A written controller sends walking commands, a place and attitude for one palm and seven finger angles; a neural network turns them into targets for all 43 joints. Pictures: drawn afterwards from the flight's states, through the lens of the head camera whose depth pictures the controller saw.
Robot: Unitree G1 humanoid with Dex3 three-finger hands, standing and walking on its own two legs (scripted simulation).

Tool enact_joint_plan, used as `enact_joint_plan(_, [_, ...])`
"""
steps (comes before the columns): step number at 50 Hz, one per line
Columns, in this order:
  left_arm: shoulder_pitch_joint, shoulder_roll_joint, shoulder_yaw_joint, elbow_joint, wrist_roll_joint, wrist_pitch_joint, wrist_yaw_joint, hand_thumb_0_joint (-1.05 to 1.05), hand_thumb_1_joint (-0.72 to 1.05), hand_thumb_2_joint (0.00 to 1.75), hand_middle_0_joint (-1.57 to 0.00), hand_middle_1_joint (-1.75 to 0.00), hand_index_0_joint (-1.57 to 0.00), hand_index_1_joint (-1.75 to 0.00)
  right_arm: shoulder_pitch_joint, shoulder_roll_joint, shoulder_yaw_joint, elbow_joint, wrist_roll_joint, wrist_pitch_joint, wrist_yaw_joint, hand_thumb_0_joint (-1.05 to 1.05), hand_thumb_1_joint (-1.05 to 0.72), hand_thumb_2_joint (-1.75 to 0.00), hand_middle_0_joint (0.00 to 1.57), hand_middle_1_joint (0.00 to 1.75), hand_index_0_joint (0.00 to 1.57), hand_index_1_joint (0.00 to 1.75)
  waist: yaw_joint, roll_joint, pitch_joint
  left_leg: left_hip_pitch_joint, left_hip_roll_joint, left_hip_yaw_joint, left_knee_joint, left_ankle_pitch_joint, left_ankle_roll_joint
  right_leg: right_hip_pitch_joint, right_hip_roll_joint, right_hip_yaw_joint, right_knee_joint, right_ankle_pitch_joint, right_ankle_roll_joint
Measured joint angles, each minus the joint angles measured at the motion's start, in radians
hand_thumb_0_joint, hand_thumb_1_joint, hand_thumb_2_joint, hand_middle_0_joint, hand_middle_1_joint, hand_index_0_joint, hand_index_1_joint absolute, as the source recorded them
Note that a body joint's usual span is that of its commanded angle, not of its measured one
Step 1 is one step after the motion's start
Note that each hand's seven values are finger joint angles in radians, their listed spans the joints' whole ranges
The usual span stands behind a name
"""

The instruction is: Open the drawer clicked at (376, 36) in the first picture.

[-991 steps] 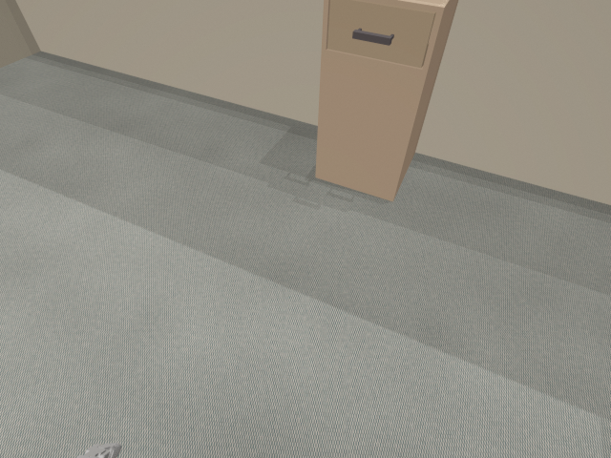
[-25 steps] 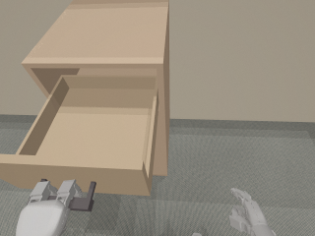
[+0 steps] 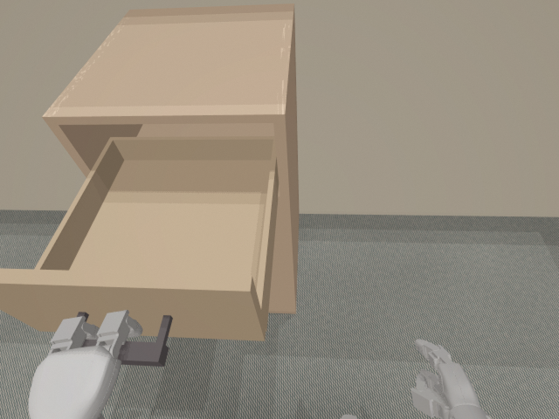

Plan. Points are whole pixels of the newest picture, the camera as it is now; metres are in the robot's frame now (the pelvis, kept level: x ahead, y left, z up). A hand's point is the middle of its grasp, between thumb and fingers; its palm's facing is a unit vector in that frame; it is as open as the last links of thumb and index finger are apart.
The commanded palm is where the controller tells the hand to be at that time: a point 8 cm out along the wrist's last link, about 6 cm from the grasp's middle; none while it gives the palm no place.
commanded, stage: lift the hand off the handle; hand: left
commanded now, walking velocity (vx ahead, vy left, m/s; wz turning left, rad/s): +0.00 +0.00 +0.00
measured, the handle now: (118, 336) +0.21 +0.25 +0.03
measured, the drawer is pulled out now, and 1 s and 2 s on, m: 0.30 0.30 0.30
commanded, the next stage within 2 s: draw the hand back to the body in 1.62 s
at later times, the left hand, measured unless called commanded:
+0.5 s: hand (100, 377) +0.16 +0.25 +0.02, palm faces +0.01 -0.08 -1.00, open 13.7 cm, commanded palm +0.14 +0.25 +0.09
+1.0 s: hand (69, 359) +0.17 +0.25 +0.09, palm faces +0.03 -0.10 -0.99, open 13.4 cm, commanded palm +0.14 +0.25 +0.16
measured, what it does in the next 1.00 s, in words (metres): stands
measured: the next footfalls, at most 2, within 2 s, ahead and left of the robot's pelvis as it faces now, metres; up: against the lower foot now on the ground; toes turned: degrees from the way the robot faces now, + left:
none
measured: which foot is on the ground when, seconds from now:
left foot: down 0.00-1.00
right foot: down 0.00-1.00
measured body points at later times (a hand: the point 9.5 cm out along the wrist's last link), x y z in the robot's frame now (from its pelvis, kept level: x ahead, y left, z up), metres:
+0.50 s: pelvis +0.00 +0.01 +0.00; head +0.04 -0.02 +0.45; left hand +0.16 +0.25 +0.08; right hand +0.21 -0.21 -0.09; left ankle -0.03 +0.12 -0.69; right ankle +0.03 -0.08 -0.69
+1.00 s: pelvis +0.01 +0.01 +0.03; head +0.03 -0.03 +0.48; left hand +0.16 +0.26 +0.14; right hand +0.23 -0.20 -0.06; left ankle -0.03 +0.12 -0.69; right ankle +0.03 -0.08 -0.69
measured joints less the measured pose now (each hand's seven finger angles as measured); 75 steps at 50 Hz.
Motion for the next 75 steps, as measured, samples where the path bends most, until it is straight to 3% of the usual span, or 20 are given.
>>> enact_joint_plan(19, [-0.048, -0.007, -0.021, 0.026, 0.02, 0.0, -0.001, 0.0, -0.49, 0.3, -0.31, -1.2, -0.32, -1.2, -0.012, 0.013, 0.005, 0.019, 0.002, -0.003, -0.011, 0.01, -0.9, -0.89, 0.2, 0.3, 0.2, 0.3, 0.014, -0.002, 0.001, 0.005, -0.004, -0.006, -0.002, 0.001, 0.005, 0.011, -0.004, -0.005, -0.01, 0.003, 0.006])
enact_joint_plan(28, [-0.004, 0.017, -0.012, -0.065, -0.019, 0.03, -0.03, 0.0, -0.49, 0.3, -0.32, -1.2, -0.35, -1.21, -0.006, 0.008, 0.01, 0.016, 0.012, -0.002, -0.013, 0.01, -0.9, -0.89, 0.2, 0.3, 0.2, 0.3, 0.012, 0.014, 0.005, 0.063, -0.002, -0.007, -0.047, 0.015, 0.006, 0.071, 0.0, -0.004, -0.057, 0.017, 0.009])
enact_joint_plan(38, [-0.022, 0.039, -0.017, -0.108, -0.053, 0.05, -0.117, 0.0, -0.49, 0.3, -0.32, -1.2, -0.38, -1.23, -0.002, -0.002, 0.018, 0.012, 0.021, -0.009, -0.028, 0.02, -0.9, -0.89, 0.2, 0.3, 0.2, 0.3, 0.027, 0.027, 0.024, 0.146, -0.005, -0.013, -0.127, 0.049, 0.007, 0.157, -0.001, -0.007, -0.134, 0.046, 0.012])
enact_joint_plan(60, [0.008, 0.099, 0.011, -0.31, -0.122, 0.069, -0.246, 0.0, -0.49, 0.3, -0.32, -1.2, -0.4, -1.23, 0.001, -0.016, 0.037, -0.015, 0.041, -0.001, -0.026, 0.02, -0.9, -0.89, 0.2, 0.3, 0.2, 0.3, 0.06, 0.053, 0.053, 0.308, -0.006, -0.02, -0.283, 0.11, 0.017, 0.331, 0.003, -0.01, -0.307, 0.111, 0.027])
enact_joint_plan(75, [-0.001, 0.153, 0.035, -0.469, -0.178, 0.148, -0.366, 0.0, -0.49, 0.3, -0.32, -1.2, -0.33, -1.2, 0.006, -0.023, 0.07, -0.046, 0.072, 0.033, -0.004, 0.02, -0.9, -0.89, 0.2, 0.3, 0.2, 0.3, 0.053, 0.068, 0.062, 0.414, -0.011, -0.018, -0.376, 0.145, 0.028, 0.444, 0.0, -0.005, -0.413, 0.152, 0.042])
